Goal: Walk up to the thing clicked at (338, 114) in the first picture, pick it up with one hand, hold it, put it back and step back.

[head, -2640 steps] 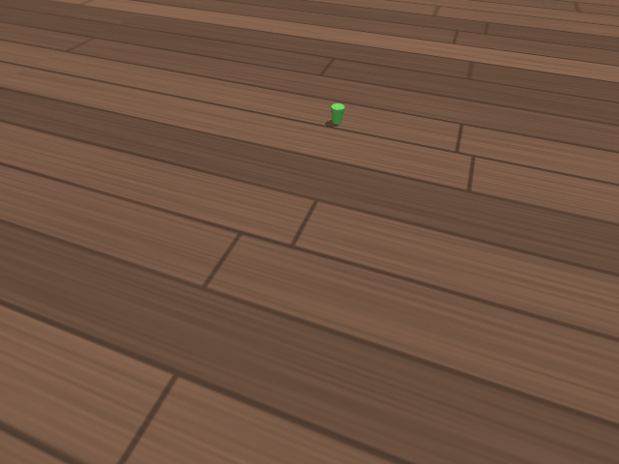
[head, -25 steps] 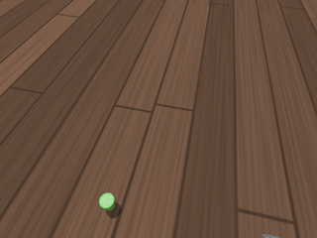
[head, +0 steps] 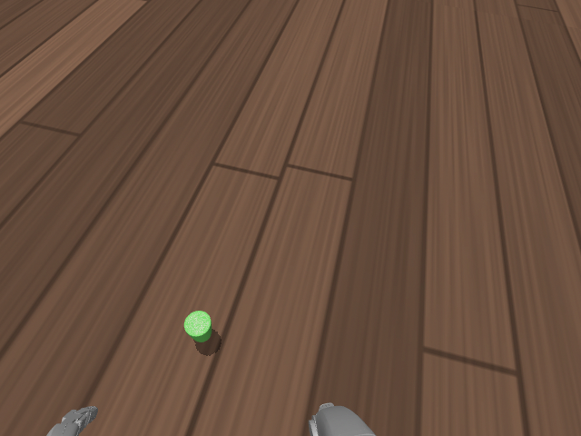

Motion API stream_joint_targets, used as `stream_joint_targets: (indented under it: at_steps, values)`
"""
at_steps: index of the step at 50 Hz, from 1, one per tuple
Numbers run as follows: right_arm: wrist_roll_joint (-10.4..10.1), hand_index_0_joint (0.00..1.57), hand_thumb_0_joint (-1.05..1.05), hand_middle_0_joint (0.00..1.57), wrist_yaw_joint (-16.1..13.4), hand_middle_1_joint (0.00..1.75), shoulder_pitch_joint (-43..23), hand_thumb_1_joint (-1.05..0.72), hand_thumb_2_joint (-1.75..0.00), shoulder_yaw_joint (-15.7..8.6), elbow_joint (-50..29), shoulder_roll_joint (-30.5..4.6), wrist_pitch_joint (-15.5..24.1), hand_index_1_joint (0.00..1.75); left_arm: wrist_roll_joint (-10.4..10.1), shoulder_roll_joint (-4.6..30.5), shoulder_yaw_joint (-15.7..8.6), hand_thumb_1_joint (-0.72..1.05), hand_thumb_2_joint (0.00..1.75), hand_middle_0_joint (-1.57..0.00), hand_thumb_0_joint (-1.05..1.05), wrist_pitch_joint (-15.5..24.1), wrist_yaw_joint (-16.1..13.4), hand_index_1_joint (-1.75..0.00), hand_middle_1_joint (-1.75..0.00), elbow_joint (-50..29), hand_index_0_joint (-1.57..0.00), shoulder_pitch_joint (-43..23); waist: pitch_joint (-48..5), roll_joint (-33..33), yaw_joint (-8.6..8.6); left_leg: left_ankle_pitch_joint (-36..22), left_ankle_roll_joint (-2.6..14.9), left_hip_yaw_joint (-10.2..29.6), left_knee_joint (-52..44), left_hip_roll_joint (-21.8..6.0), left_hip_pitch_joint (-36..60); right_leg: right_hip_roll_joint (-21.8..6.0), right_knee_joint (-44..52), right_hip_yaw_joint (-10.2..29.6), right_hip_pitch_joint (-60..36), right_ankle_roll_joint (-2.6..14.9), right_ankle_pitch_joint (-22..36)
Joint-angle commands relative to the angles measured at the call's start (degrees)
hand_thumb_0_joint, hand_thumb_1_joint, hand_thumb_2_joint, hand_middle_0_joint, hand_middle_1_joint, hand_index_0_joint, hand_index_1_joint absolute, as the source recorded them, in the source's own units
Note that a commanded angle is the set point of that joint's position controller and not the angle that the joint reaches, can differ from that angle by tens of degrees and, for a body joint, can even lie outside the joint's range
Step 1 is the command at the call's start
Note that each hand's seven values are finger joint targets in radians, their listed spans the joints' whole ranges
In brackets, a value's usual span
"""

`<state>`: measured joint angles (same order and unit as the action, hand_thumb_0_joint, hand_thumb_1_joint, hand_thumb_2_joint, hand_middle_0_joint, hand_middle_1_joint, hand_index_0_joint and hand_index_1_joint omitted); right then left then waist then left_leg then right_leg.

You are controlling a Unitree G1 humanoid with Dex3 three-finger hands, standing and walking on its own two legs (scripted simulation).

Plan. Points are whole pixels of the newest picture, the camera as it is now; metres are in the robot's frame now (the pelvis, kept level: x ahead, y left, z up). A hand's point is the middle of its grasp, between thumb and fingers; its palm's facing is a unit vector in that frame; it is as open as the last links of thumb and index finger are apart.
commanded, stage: step back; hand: left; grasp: from above
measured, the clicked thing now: (200, 328) +0.50 +0.26 -0.71
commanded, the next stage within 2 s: none
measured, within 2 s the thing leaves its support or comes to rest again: neither
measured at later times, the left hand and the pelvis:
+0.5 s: hand out of the picture +0.00 +0.25 -0.13, palm faces -0.04 -0.90 -0.43, open 7.4 cm; pelvis -0.13 -0.01 +0.00, yaw -2 degrees
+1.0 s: hand out of the picture -0.20 +0.27 -0.16, palm faces -0.10 -0.91 -0.41, open 7.4 cm; pelvis -0.30 +0.00 -0.01, yaw -6 degrees
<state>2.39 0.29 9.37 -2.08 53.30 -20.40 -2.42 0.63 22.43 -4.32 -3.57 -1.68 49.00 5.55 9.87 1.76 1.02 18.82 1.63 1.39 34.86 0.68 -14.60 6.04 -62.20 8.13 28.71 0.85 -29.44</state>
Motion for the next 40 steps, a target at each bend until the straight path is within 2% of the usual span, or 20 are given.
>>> stream_joint_targets:
  at_steps: [1, 5, 8, 10, 11, 12, 13, 14, 16, 17, 20, 24, 27, 29, 30, 31, 32, 34, 36, 40]
  values:
    - [-0.6, 0.20, 0.00, 0.20, -1.9, 0.30, -2.8, -0.90, -0.90, -3.9, -6.2, -14.0, 1.7, 0.30, -0.1, 9.6, -3.1, 0.90, 0.90, -0.20, 0.00, 2.0, -0.4, -0.30, -0.30, -4.3, -0.20, 3.5, -11.1, -9.6, -1.46, -38.9, 11.40, 11.1, -6.5, -13.8, 11.2, -0.3, -6.1, 1.5, 2.8, -1.35, 0.1]
    - [-0.8, 0.20, 0.00, 0.20, -2.2, 0.30, 1.5, -0.90, -0.90, -4.5, -6.7, -15.0, 1.6, 0.30, 0.2, 8.9, -2.9, 0.90, 0.90, -0.20, 0.00, 2.5, -0.1, -0.30, -0.30, -6.0, -0.20, 1.2, -11.4, -10.2, 1.74, -40.0, 13.55, 11.9, -4.7, -15.9, 14.4, -2.4, 6.7, -1.5, 0.3, -2.46, -1.8]
    - [-1.0, 0.20, 0.00, 0.20, -1.8, 0.30, -0.9, -0.90, -0.90, -4.6, -8.2, -16.0, 1.1, 0.30, 0.4, 8.5, -2.8, 0.90, 0.90, -0.20, 0.00, 2.8, 0.3, -0.30, -0.30, -4.7, -0.20, 4.6, -12.5, -12.4, 0.47, -31.5, 11.04, 10.2, -4.2, -14.1, 10.2, -3.7, 20.0, -6.1, -7.2, -1.50, 2.6]
    - [-1.8, 0.20, 0.00, 0.20, -1.6, 0.30, -3.8, -0.90, -0.90, -4.4, -8.9, -15.9, 0.5, 0.30, 0.8, 7.6, -2.9, 0.90, 0.90, -0.20, 0.00, 3.4, 0.2, -0.30, -0.30, -2.0, -0.20, 10.0, -14.7, -10.8, -2.54, -27.8, 8.72, 9.1, 0.7, -13.6, 6.7, -4.2, 37.2, -7.8, -16.2, -0.39, 15.7]
    - [-2.3, 0.20, 0.00, 0.20, -1.5, 0.30, -3.3, -0.90, -0.90, -3.8, -8.9, -14.3, 0.3, 0.30, 1.6, 9.6, -3.3, 0.90, 0.90, -0.20, 0.00, 3.9, 0.0, -0.30, -0.30, -1.9, -0.20, 9.5, -15.1, -7.7, -2.18, -20.9, 5.80, 8.0, 2.7, -11.3, 0.2, -5.3, 39.6, -4.9, -22.1, 0.55, 22.4]
    - [-2.6, 0.20, 0.00, 0.20, -1.3, 0.30, -2.5, -0.90, -0.90, -3.2, -9.5, -12.3, 0.3, 0.30, 2.2, 13.8, -4.4, 0.90, 0.90, -0.20, 0.00, 4.3, 0.0, -0.30, -0.30, -3.0, -0.20, 9.1, -14.3, 2.5, -1.74, -8.4, 1.97, 5.1, 9.0, -5.2, -10.5, -13.8, 39.6, 9.3, -26.1, 3.84, 26.7]
    - [-2.9, 0.20, 0.00, 0.20, -1.9, 0.30, -5.8, -0.90, -0.90, -3.3, -10.0, -11.1, -0.1, 0.30, 1.3, 19.5, -5.3, 0.90, 0.90, -0.20, 0.00, 3.9, 0.3, -0.30, -0.30, -3.9, -0.20, 6.2, -10.9, 15.1, -4.00, 15.5, -0.85, 1.6, 22.2, 4.3, -12.6, -26.7, 43.3, 22.9, -15.0, 14.84, 32.1]
    - [-2.3, 0.20, 0.00, 0.20, -2.3, 0.30, -4.9, -0.90, -0.90, -4.3, -8.8, -13.1, -0.7, 0.30, 2.0, 19.4, -5.4, 0.90, 0.90, -0.20, 0.00, 4.4, 0.2, -0.30, -0.30, -6.0, -0.20, 3.7, -7.9, 11.9, -3.50, 18.8, -1.58, 8.7, 33.8, 3.6, -9.8, -30.0, 44.2, 26.9, -7.5, 18.01, 32.7]
    - [-3.1, 0.20, 0.00, 0.20, -2.1, 0.30, 0.3, -0.90, -0.90, -4.0, -6.7, -13.2, -0.5, 0.30, 0.7, 13.4, -3.8, 0.90, 0.90, -0.20, 0.00, 4.2, -0.1, -0.30, -0.30, -7.3, -0.20, -0.5, -8.5, 2.5, 0.23, 11.6, -1.35, 11.3, 36.5, 5.7, -12.0, -20.4, 38.5, 10.9, -12.6, 12.29, 39.2]
    - [-3.3, 0.20, 0.00, 0.20, -2.2, 0.30, 0.9, -0.90, -0.90, -3.6, -6.3, -12.9, -0.2, 0.30, 1.1, 13.1, -4.0, 0.90, 0.90, -0.20, 0.00, 4.0, -0.2, -0.30, -0.30, -7.5, -0.20, -1.0, -8.5, 4.9, 0.04, 10.2, -1.90, 9.3, 36.9, 6.4, -12.0, -19.2, 37.8, 7.9, -12.2, 11.05, 39.1]
    - [-2.7, 0.20, 0.00, 0.20, -2.4, 0.30, 2.2, -0.90, -0.90, -3.0, -6.0, -12.7, 0.2, 0.30, 1.4, 10.9, -3.4, 0.90, 0.90, -0.20, 0.00, 3.4, -0.3, -0.30, -0.30, -8.1, -0.20, 1.7, -9.9, 5.3, -2.25, 9.7, -3.41, 7.2, 32.9, 6.7, -12.9, -16.8, 36.2, 4.4, -17.8, 10.72, 37.7]
    - [-2.0, 0.20, 0.00, 0.20, -2.3, 0.30, 1.0, -0.90, -0.90, -3.1, -7.6, -12.3, 0.5, 0.30, 1.5, 12.1, -3.8, 0.90, 0.90, -0.20, 0.00, 2.8, -0.8, -0.30, -0.30, -8.4, -0.20, 4.9, -12.4, 9.9, -4.22, 12.3, -3.43, 4.5, 16.5, 2.8, -12.1, -20.3, 35.0, 7.4, -25.4, 12.11, 39.3]
    - [-1.4, 0.20, 0.00, 0.20, -1.8, 0.30, 5.1, -0.90, -0.90, -3.7, -5.8, -12.1, 0.9, 0.30, 0.9, 12.6, -3.6, 0.90, 0.90, -0.20, 0.00, 2.1, -0.5, -0.30, -0.30, -9.3, -0.20, 2.8, -14.9, 10.2, -2.08, 6.8, -1.64, 0.5, 1.4, 1.4, -4.0, -19.0, 32.4, 6.3, -23.0, 9.84, 36.1]
    - [-0.8, 0.20, 0.00, 0.20, -1.3, 0.30, 8.0, -0.90, -0.90, -4.5, -4.4, -12.4, 1.3, 0.30, 0.5, 12.6, -2.9, 0.90, 0.90, -0.20, 0.00, 1.4, 0.0, -0.30, -0.30, -9.5, -0.20, 2.1, -14.9, 6.6, -0.01, -5.6, 0.14, 0.3, -10.4, 0.9, 4.5, -16.4, 29.6, 4.1, -15.7, 5.66, 28.4]
    - [0.3, 0.20, 0.00, 0.20, -1.2, 0.30, 7.0, -0.90, -0.90, -5.4, -5.4, -15.5, 1.4, 0.30, 0.4, 10.8, -2.5, 0.90, 0.90, -0.20, 0.00, 1.2, 0.1, -0.30, -0.30, -9.8, -0.20, 2.9, -14.0, -1.5, -0.14, -5.1, 3.41, 12.7, -12.8, -7.6, 7.5, -11.8, 23.5, 1.7, -6.3, 2.63, 17.6]
    - [0.0, 0.20, 0.00, 0.20, -0.6, 0.30, 2.5, -0.90, -0.90, -6.2, -6.9, -21.5, 1.2, 0.30, 0.0, 10.0, -2.5, 0.90, 0.90, -0.20, 0.00, 1.7, -0.3, -0.30, -0.30, -10.5, -0.20, 0.1, -10.9, -16.0, 0.38, -10.2, 11.00, 26.4, -17.5, -19.8, 1.6, -1.0, 12.5, -6.8, -1.2, 0.08, -1.1]
    - [0.3, 0.20, 0.00, 0.20, -0.6, 0.30, 1.6, -0.90, -0.90, -6.7, -7.6, -22.9, 1.4, 0.30, 1.0, 11.6, -3.6, 0.90, 0.90, -0.20, 0.00, 1.7, -1.0, -0.30, -0.30, -10.2, -0.20, -3.7, -8.7, -15.5, 3.21, -11.9, 16.89, 32.2, -19.6, -24.3, -6.9, -0.9, -0.6, 0.4, -3.5, -0.56, -8.5]
    - [0.4, 0.20, 0.00, 0.20, -1.4, 0.30, -3.7, -0.90, -0.90, -4.8, -7.7, -17.4, 2.0, 0.30, -0.1, 10.5, -3.5, 0.90, 0.90, -0.20, 0.00, 1.3, -0.8, -0.30, -0.30, -7.4, -0.20, 0.5, -7.4, -5.9, -1.49, -21.6, 12.32, 19.3, -14.8, -17.4, -4.7, 1.1, -10.8, 4.6, -1.3, 0.48, -2.5]
    - [-0.1, 0.20, 0.00, 0.20, -1.8, 0.30, -5.4, -0.90, -0.90, -4.3, -8.6, -15.6, 2.2, 0.30, -0.3, 10.9, -3.8, 0.90, 0.90, -0.20, 0.00, 1.3, -0.4, -0.30, -0.30, -5.5, -0.20, 5.9, -7.1, -8.7, -3.99, -23.7, 10.75, 13.9, -12.3, -14.8, -2.7, 0.5, -12.6, 3.5, -0.8, -0.03, 1.2]
    - [-0.4, 0.20, 0.00, 0.20, -2.0, 0.30, 0.4, -0.90, -0.90, -4.7, -8.1, -14.4, 2.1, 0.30, 0.6, 9.7, -3.3, 0.90, 0.90, -0.20, 0.00, 1.9, 0.1, -0.30, -0.30, -6.2, -0.20, 4.5, -10.2, -9.2, 0.19, -29.3, 12.90, 12.8, -8.4, -14.3, 10.7, -1.0, -1.1, 0.8, 1.5, -3.09, -0.8]
